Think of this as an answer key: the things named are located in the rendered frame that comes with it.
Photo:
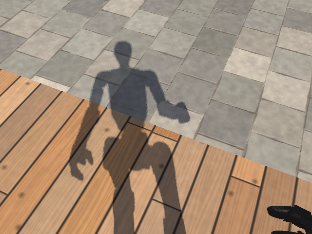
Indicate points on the right robot hand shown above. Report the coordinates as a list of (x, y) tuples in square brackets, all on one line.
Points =
[(296, 215)]

